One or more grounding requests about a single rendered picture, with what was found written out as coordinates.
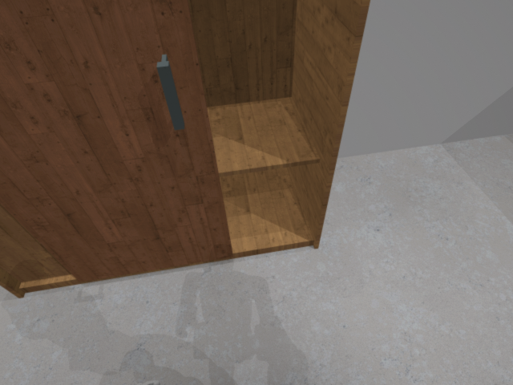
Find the wardrobe door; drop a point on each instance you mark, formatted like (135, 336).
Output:
(22, 255)
(90, 163)

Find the handle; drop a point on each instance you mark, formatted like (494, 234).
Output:
(168, 85)

